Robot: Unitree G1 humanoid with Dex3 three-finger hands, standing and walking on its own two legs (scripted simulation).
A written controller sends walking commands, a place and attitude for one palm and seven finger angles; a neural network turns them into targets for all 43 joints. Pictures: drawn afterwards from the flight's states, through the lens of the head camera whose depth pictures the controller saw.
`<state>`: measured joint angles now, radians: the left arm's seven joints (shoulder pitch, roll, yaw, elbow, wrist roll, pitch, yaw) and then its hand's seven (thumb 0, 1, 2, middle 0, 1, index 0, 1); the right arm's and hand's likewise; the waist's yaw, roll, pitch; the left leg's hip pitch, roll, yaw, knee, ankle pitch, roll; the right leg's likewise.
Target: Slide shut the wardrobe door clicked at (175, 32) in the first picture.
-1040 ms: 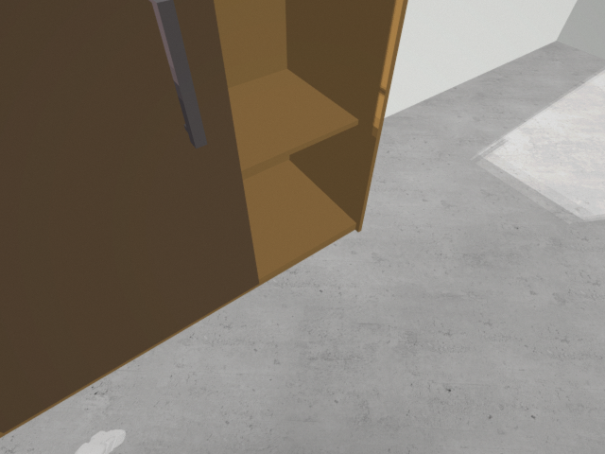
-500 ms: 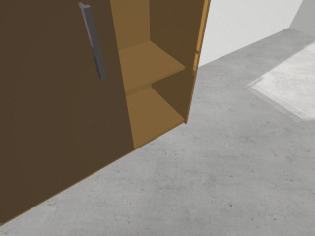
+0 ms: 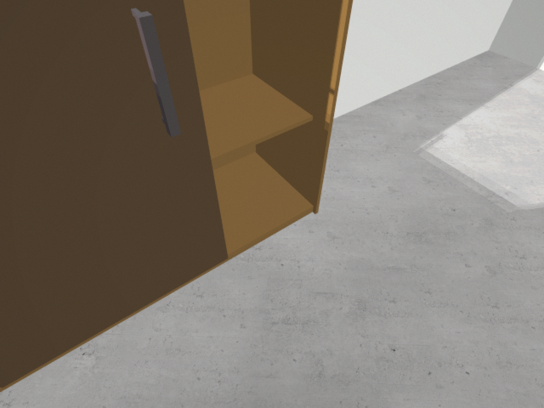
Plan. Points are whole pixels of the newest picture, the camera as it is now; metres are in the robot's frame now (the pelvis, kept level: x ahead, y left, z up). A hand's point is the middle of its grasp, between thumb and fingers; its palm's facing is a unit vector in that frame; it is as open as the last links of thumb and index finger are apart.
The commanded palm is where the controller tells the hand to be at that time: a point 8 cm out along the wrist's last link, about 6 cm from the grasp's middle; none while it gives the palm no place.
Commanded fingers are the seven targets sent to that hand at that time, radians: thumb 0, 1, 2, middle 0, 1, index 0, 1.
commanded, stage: stand and wait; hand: left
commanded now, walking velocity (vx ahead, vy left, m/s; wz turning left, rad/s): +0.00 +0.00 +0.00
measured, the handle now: (156, 77) +0.72 +0.29 +0.13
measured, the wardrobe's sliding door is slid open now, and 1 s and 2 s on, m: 0.50 0.50 0.50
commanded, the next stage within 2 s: look at it before walking up in 0.04 s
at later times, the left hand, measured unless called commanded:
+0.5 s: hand out of the picture +0.08 +0.25 -0.16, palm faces -0.03 -0.94 -0.33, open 7.3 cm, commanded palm none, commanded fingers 0.00 0.90 0.90 -0.20 -0.30 -0.20 -0.30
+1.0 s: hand out of the picture +0.08 +0.22 -0.18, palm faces -0.11 -0.95 -0.29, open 7.3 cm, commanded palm none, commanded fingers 0.00 0.90 0.90 -0.20 -0.30 -0.20 -0.30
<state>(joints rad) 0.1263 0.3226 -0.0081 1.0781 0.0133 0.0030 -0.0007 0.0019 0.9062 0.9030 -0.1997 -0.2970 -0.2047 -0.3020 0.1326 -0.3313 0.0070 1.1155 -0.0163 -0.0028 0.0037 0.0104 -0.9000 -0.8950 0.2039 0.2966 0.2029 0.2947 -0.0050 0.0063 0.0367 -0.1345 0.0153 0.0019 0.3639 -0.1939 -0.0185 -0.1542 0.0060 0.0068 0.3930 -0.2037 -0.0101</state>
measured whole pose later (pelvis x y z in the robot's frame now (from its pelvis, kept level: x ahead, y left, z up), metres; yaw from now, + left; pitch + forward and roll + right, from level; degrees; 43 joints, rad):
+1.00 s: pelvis +0.00 +0.00 -0.01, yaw -7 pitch -1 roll +2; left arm 0.19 0.28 0.02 1.00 0.02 0.06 0.00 0.00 0.91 0.90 -0.20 -0.30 -0.20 -0.30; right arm 0.12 -0.25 -0.02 1.01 -0.02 0.02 -0.02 0.01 -0.90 -0.90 0.20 0.30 0.20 0.29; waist 0.03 -0.03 0.08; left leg -0.19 0.03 0.13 0.51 -0.29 -0.01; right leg -0.32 0.01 0.06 0.68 -0.33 0.01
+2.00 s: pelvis -0.02 +0.06 +0.00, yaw -42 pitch +0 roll -2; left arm 0.27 0.27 0.10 0.94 0.04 0.09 -0.06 0.00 0.91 0.90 -0.19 -0.30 -0.20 -0.30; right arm 0.33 -0.20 -0.03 0.94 -0.03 -0.03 -0.02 0.01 -0.90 -0.90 0.20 0.30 0.20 0.29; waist -0.01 -0.03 0.00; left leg -0.15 0.07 0.21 0.40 -0.25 0.03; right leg -0.50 -0.06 0.00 1.07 -0.29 0.07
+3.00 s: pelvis +0.21 -0.23 +0.00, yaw -61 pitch -2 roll -2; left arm 0.30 0.16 0.09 1.04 0.03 0.01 -0.01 0.00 0.91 0.90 -0.19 -0.30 -0.20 -0.30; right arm 0.30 -0.16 -0.05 1.06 -0.02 -0.06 -0.02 0.00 -0.93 -0.90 0.20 0.30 0.20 0.29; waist 0.03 -0.04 0.03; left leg -0.17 0.00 0.25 0.42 -0.24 0.11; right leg -0.61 -0.09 0.00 1.24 -0.16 0.01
